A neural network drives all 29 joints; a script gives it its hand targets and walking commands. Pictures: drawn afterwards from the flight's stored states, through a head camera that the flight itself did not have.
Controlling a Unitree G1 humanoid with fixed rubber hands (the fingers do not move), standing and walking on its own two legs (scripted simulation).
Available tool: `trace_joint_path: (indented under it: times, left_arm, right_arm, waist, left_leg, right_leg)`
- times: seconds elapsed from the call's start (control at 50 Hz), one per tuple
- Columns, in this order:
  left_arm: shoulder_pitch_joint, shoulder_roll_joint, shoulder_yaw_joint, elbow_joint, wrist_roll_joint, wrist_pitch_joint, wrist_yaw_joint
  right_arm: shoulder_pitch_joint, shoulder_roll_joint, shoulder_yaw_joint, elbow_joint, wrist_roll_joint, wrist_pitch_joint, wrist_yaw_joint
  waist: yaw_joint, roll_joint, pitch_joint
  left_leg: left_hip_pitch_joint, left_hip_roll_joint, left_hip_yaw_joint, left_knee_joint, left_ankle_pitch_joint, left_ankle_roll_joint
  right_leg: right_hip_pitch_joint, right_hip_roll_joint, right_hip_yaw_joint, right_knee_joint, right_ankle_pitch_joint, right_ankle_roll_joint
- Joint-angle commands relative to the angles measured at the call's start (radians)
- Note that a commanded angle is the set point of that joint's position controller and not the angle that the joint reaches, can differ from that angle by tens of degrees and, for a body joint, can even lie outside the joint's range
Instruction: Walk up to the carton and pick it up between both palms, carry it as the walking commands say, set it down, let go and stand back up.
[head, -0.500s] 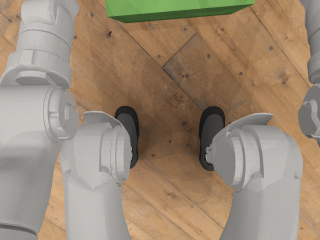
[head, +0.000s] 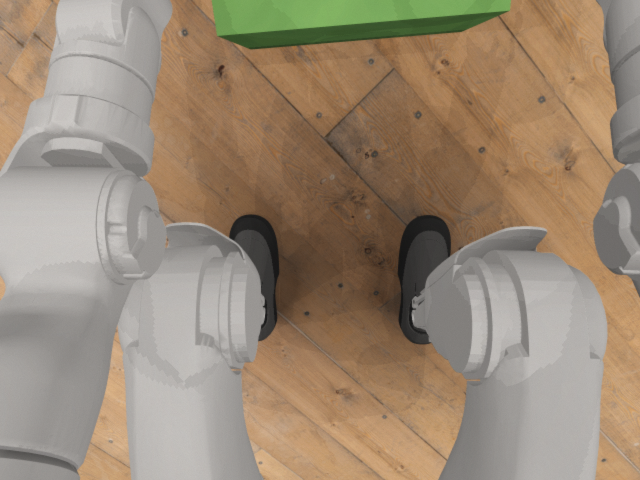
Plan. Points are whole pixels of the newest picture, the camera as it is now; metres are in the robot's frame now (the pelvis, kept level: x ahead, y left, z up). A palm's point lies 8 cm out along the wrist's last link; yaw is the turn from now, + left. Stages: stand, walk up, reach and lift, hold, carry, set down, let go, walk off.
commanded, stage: reach and lift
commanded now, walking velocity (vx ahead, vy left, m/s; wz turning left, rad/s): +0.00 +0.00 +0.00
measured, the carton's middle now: out of the picture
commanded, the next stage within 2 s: none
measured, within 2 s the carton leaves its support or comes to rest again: leaves its support in 1.26 s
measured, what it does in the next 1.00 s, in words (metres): stands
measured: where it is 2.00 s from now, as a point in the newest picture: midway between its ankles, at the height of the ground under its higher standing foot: (337, 298)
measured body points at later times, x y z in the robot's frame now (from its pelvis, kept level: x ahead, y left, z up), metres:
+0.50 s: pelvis +0.00 +0.00 +0.00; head +0.39 -0.01 +0.21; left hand +0.57 +0.18 -0.20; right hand +0.58 -0.18 -0.20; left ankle +0.11 +0.14 -0.33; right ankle +0.11 -0.12 -0.33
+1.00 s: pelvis +0.00 +0.00 +0.00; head +0.39 -0.01 +0.21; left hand +0.57 +0.18 -0.20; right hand +0.58 -0.18 -0.20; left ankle +0.11 +0.14 -0.33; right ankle +0.11 -0.12 -0.33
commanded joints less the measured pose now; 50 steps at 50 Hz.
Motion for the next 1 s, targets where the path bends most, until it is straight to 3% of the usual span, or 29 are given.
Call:
trace_joint_path:
  times: [0.0,0.04,0.06,0.1,0.14,0.18,0.2,0.3,0.34,0.44,0.46,0.48,0.5,0.52,0.54,0.56,0.58,0.6,0.62,0.64,0.7,0.72,0.74,0.76,0.78,0.82,0.84,0.86,0.98]
  left_arm:
    - [-0.237,0.006,-0.027,-0.025,0.042,-0.024,-0.023]
    - [-0.224,-0.036,-0.050,0.000,0.023,-0.017,-0.030]
    - [-0.221,-0.025,-0.018,-0.035,0.047,-0.032,-0.026]
    - [-0.235,-0.045,-0.039,-0.014,0.038,-0.020,-0.029]
    - [-0.223,-0.104,-0.053,0.016,0.039,-0.026,-0.052]
    - [-0.267,-0.204,-0.093,-0.003,0.009,-0.014,-0.070]
    - [-0.279,-0.178,-0.073,-0.007,0.021,-0.021,-0.067]
    - [-0.335,-0.480,-0.116,-0.049,0.016,0.002,-0.139]
    - [-0.290,-0.528,-0.099,-0.015,0.063,0.020,-0.172]
    - [-0.311,-0.681,-0.097,-0.049,0.072,0.057,-0.233]
    - [-0.296,-0.711,-0.104,-0.071,0.063,0.057,-0.245]
    - [-0.311,-0.731,-0.106,-0.079,0.067,0.067,-0.248]
    - [-0.326,-0.752,-0.104,-0.089,0.058,0.070,-0.256]
    - [-0.338,-0.759,-0.105,-0.075,0.063,0.073,-0.264]
    - [-0.345,-0.750,-0.113,-0.085,0.058,0.081,-0.264]
    - [-0.330,-0.765,-0.132,-0.069,0.048,0.080,-0.265]
    - [-0.335,-0.781,-0.117,-0.096,0.042,0.080,-0.272]
    - [-0.366,-0.754,-0.147,-0.133,0.041,0.075,-0.276]
    - [-0.287,-0.806,-0.135,-0.100,0.053,0.084,-0.278]
    - [-0.281,-0.788,-0.119,-0.084,0.053,0.083,-0.275]
    - [-0.337,-0.810,-0.124,-0.109,0.047,0.092,-0.286]
    - [-0.318,-0.813,-0.134,-0.080,0.047,0.087,-0.281]
    - [-0.327,-0.797,-0.135,-0.091,0.043,0.085,-0.277]
    - [-0.356,-0.810,-0.153,-0.145,0.023,0.085,-0.278]
    - [-0.357,-0.847,-0.173,-0.166,-0.001,0.085,-0.275]
    - [-0.387,-0.857,-0.193,-0.156,-0.008,0.087,-0.281]
    - [-0.406,-0.806,-0.169,-0.194,0.005,0.075,-0.274]
    - [-0.407,-0.826,-0.216,-0.206,-0.021,0.073,-0.273]
    - [-0.406,-0.832,-0.201,-0.174,-0.003,0.086,-0.255]
  right_arm:
    - [-0.259,0.038,0.031,-0.005,0.034,-0.018,0.030]
    - [-0.279,-0.018,0.022,-0.033,0.023,-0.030,0.021]
    - [-0.262,0.044,0.033,-0.051,0.025,-0.027,0.028]
    - [-0.256,0.031,0.036,0.016,0.015,-0.021,0.019]
    - [-0.248,0.103,0.042,-0.023,0.012,-0.027,0.033]
    - [-0.305,0.116,0.045,-0.066,-0.002,-0.031,0.042]
    - [-0.301,0.193,0.069,-0.032,0.016,-0.020,0.056]
    - [-0.409,0.426,0.143,-0.122,0.020,-0.021,0.120]
    - [-0.318,0.559,0.066,-0.014,-0.021,0.012,0.160]
    - [-0.340,0.692,0.097,-0.084,-0.031,0.035,0.219]
    - [-0.325,0.704,0.093,-0.091,-0.041,0.034,0.226]
    - [-0.300,0.762,0.112,-0.083,-0.028,0.051,0.244]
    - [-0.349,0.726,0.105,-0.141,-0.028,0.044,0.244]
    - [-0.296,0.767,0.105,-0.100,-0.031,0.052,0.252]
    - [-0.294,0.764,0.092,-0.098,-0.030,0.060,0.253]
    - [-0.356,0.742,0.102,-0.143,-0.023,0.047,0.255]
    - [-0.301,0.766,0.116,-0.123,-0.046,0.061,0.257]
    - [-0.297,0.799,0.119,-0.126,-0.030,0.060,0.261]
    - [-0.257,0.773,0.081,-0.099,-0.054,0.057,0.263]
    - [-0.292,0.808,0.109,-0.111,-0.039,0.061,0.265]
    - [-0.291,0.811,0.117,-0.133,-0.044,0.070,0.276]
    - [-0.325,0.802,0.117,-0.140,-0.029,0.060,0.270]
    - [-0.332,0.781,0.126,-0.142,-0.030,0.057,0.264]
    - [-0.293,0.819,0.121,-0.136,-0.023,0.066,0.266]
    - [-0.322,0.776,0.112,-0.141,-0.027,0.058,0.267]
    - [-0.306,0.801,0.140,-0.118,-0.031,0.066,0.266]
    - [-0.302,0.840,0.155,-0.142,-0.021,0.070,0.261]
    - [-0.341,0.816,0.155,-0.218,-0.007,0.053,0.255]
    - [-0.386,0.873,0.201,-0.187,0.038,0.064,0.256]
  waist:
    - [0.088,0.004,-0.964]
    - [0.040,0.027,-0.988]
    - [0.103,0.036,-0.972]
    - [0.057,0.035,-0.991]
    - [0.072,0.014,-0.968]
    - [0.007,0.053,-0.998]
    - [0.065,-0.003,-0.949]
    - [0.021,-0.022,-0.983]
    - [0.049,0.034,-0.875]
    - [0.036,0.000,-0.839]
    - [0.000,-0.035,-0.842]
    - [0.046,0.015,-0.843]
    - [-0.019,-0.008,-0.846]
    - [0.035,0.009,-0.826]
    - [0.005,0.007,-0.849]
    - [0.021,0.051,-0.839]
    - [-0.019,-0.021,-0.865]
    - [0.012,0.027,-0.855]
    - [-0.028,0.021,-0.841]
    - [0.047,0.028,-0.852]
    - [-0.019,-0.031,-0.865]
    - [0.024,0.027,-0.833]
    - [-0.008,-0.017,-0.846]
    - [0.005,0.025,-0.879]
    - [-0.048,0.026,-0.925]
    - [-0.045,0.010,-0.923]
    - [0.030,-0.004,-0.911]
    - [0.008,0.036,-0.995]
    - [0.037,0.016,-1.054]
  left_leg:
    - [0.478,-0.011,0.141,-0.139,0.306,0.021]
    - [0.502,-0.012,0.124,-0.122,0.314,0.013]
    - [0.501,-0.024,0.149,-0.127,0.349,0.014]
    - [0.478,-0.016,0.149,-0.118,0.305,0.009]
    - [0.474,-0.034,0.138,-0.125,0.291,0.015]
    - [0.526,-0.031,0.132,-0.119,0.319,0.010]
    - [0.466,-0.030,0.146,-0.119,0.308,0.018]
    - [0.484,-0.039,0.120,-0.100,0.340,0.038]
    - [0.460,-0.047,0.148,-0.131,0.279,0.041]
    - [0.392,-0.049,0.148,-0.109,0.231,0.049]
    - [0.368,-0.056,0.141,-0.116,0.249,0.057]
    - [0.399,-0.052,0.159,-0.119,0.247,0.050]
    - [0.364,-0.047,0.145,-0.107,0.238,0.060]
    - [0.380,-0.053,0.151,-0.114,0.249,0.059]
    - [0.407,-0.046,0.148,-0.117,0.217,0.056]
    - [0.409,-0.050,0.150,-0.119,0.233,0.049]
    - [0.382,-0.049,0.144,-0.111,0.248,0.061]
    - [0.333,-0.046,0.163,-0.121,0.225,0.056]
    - [0.355,-0.052,0.143,-0.128,0.260,0.052]
    - [0.355,-0.064,0.161,-0.129,0.233,0.063]
    - [0.377,-0.055,0.153,-0.133,0.237,0.061]
    - [0.348,-0.061,0.170,-0.129,0.212,0.058]
    - [0.376,-0.048,0.134,-0.122,0.222,0.071]
    - [0.405,-0.054,0.146,-0.124,0.244,0.068]
    - [0.416,-0.059,0.144,-0.117,0.298,0.060]
    - [0.413,-0.065,0.152,-0.113,0.263,0.061]
    - [0.355,-0.056,0.165,-0.119,0.259,0.065]
    - [0.406,-0.063,0.161,-0.113,0.301,0.063]
    - [0.484,-0.059,0.169,-0.134,0.300,0.071]
  right_leg:
    - [0.432,0.018,0.030,-0.158,0.236,0.016]
    - [0.443,0.019,0.033,-0.159,0.249,0.010]
    - [0.453,0.026,0.045,-0.160,0.291,0.012]
    - [0.481,0.020,0.040,-0.159,0.266,0.012]
    - [0.475,0.024,0.036,-0.167,0.237,0.014]
    - [0.477,0.029,0.036,-0.168,0.255,0.000]
    - [0.453,0.029,0.044,-0.172,0.248,0.014]
    - [0.483,0.031,0.028,-0.134,0.298,-0.001]
    - [0.406,0.049,0.033,-0.172,0.218,-0.010]
    - [0.365,0.055,0.023,-0.165,0.174,-0.013]
    - [0.377,0.057,0.005,-0.147,0.213,-0.012]
    - [0.362,0.060,0.028,-0.161,0.193,-0.018]
    - [0.360,0.061,0.026,-0.167,0.199,-0.023]
    - [0.354,0.061,0.037,-0.166,0.209,-0.027]
    - [0.360,0.057,0.015,-0.157,0.159,-0.026]
    - [0.334,0.066,0.015,-0.157,0.163,-0.028]
    - [0.388,0.057,0.014,-0.141,0.212,-0.023]
    - [0.402,0.064,0.029,-0.159,0.229,-0.028]
    - [0.363,0.063,0.019,-0.149,0.249,-0.026]
    - [0.361,0.061,0.032,-0.152,0.192,-0.033]
    - [0.351,0.066,0.013,-0.168,0.198,-0.023]
    - [0.351,0.068,0.028,-0.168,0.176,-0.036]
    - [0.348,0.058,0.012,-0.141,0.181,-0.030]
    - [0.365,0.061,0.022,-0.145,0.190,-0.041]
    - [0.370,0.066,0.010,-0.142,0.242,-0.037]
    - [0.384,0.062,0.015,-0.142,0.218,-0.046]
    - [0.411,0.064,0.037,-0.155,0.229,-0.037]
    - [0.457,0.071,0.036,-0.148,0.279,-0.050]
    - [0.469,0.066,0.008,-0.149,0.245,-0.025]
